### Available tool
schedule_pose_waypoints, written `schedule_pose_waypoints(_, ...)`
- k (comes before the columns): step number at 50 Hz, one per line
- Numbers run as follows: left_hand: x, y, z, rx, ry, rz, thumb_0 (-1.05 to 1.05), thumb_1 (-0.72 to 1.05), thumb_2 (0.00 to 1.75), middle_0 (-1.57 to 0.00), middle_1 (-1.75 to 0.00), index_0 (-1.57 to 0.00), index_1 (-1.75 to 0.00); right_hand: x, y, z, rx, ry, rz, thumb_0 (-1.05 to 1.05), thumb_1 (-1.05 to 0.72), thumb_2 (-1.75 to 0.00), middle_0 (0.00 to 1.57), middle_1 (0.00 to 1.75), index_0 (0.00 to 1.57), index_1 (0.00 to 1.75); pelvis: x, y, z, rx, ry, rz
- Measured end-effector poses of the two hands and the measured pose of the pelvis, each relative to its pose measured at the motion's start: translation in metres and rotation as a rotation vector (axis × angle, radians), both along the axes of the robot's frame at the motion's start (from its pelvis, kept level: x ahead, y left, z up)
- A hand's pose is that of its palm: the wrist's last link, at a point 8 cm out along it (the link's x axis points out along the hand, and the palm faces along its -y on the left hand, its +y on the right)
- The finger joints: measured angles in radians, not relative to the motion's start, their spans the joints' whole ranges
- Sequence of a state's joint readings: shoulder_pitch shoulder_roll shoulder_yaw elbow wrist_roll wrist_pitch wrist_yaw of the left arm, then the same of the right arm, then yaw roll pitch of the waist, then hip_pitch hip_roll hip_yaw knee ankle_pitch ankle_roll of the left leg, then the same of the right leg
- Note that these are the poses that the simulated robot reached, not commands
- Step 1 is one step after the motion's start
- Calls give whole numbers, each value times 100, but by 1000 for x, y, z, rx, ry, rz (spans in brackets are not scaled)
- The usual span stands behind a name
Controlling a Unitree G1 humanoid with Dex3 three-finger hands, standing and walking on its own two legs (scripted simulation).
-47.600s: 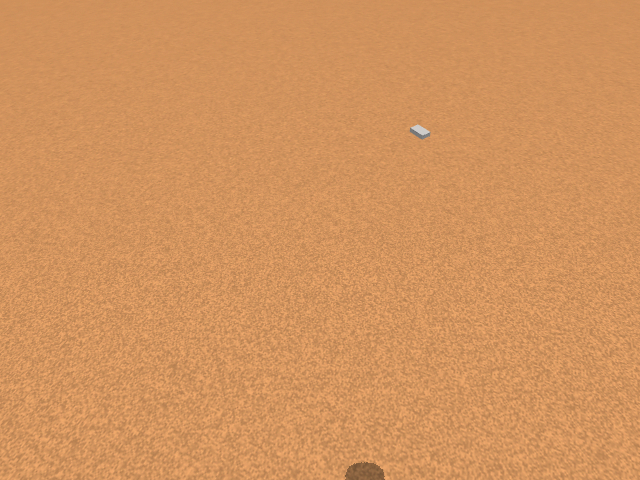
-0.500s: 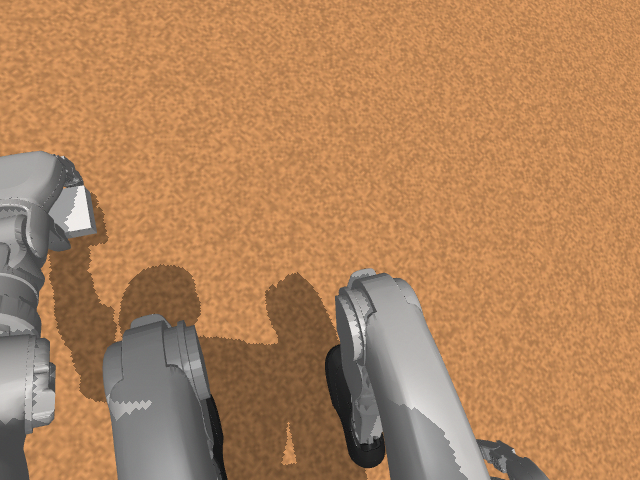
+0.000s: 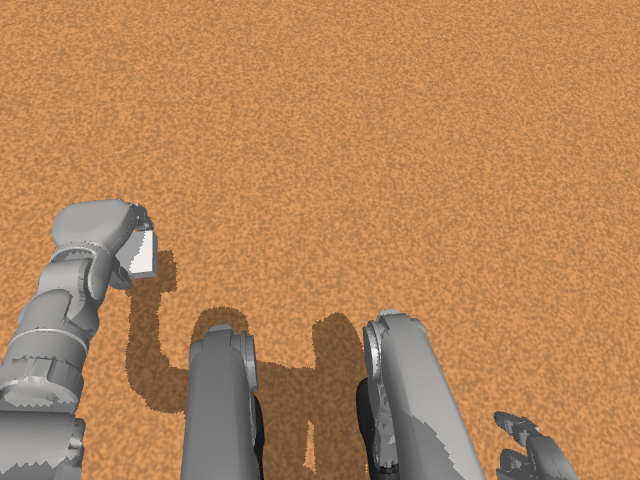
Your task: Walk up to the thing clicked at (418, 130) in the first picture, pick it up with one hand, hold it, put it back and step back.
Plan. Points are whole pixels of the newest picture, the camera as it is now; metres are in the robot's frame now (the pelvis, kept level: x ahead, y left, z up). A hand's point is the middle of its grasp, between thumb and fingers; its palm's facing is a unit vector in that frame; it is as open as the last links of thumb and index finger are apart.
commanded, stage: lift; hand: left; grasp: from above
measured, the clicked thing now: (118, 257) +0.43 +0.28 -0.15
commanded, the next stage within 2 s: hold in 1.00 s
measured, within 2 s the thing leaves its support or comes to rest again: neither
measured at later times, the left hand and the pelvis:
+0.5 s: hand (23, 245) +0.36 +0.25 +0.10, palm faces -0.46 -0.09 -0.88, open 8.8 cm; pelvis +0.03 +0.00 +0.18, yaw +3 degrees
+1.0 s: hand out of the picture +0.37 +0.24 +0.19, palm faces -0.45 -0.09 -0.89, open 8.8 cm; pelvis +0.07 +0.00 +0.28, yaw +3 degrees
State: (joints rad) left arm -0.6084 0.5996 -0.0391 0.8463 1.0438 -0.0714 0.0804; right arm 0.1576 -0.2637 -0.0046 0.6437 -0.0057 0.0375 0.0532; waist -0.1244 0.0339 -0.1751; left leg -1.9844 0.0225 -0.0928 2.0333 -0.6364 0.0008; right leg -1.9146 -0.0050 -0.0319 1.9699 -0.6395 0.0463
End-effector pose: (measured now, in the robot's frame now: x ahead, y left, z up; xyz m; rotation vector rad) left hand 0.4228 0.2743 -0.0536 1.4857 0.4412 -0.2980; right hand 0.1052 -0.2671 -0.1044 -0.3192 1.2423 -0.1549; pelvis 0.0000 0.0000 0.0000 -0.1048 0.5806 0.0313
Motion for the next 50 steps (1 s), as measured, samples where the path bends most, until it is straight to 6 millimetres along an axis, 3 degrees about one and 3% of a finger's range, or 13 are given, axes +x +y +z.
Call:
schedule_pose_waypoints(8,-20,-5,68,0,-22,15,-1,23,14,-88,-24,-90,-23,19,9,51,19,-63,-21,0,-89,-90,20,30,21,30,4,0,55,16,-47,10)
schedule_pose_waypoints(17,-47,-11,151,-11,0,29,-1,22,16,-89,-23,-91,-22,26,13,122,28,-111,-57,0,-89,-90,20,30,21,30,15,0,128,40,-137,15)
schedule_pose_waypoints(23,-57,-15,196,-12,9,29,-1,21,18,-88,-23,-90,-23,30,12,167,21,-147,-72,0,-89,-90,20,30,21,30,26,0,172,55,-201,18)
schedule_pose_waypoints(36,-57,-28,258,-2,19,38,-1,19,27,-86,-28,-88,-28,39,5,234,15,-175,-86,1,-89,-90,20,30,21,30,48,-2,237,76,-306,19)
schedule_pose_waypoints(50,-48,-31,304,2,6,56,-1,17,30,-85,-30,-87,-30,51,8,272,38,-169,-95,1,-89,-90,20,30,21,30,67,0,279,91,-381,16)
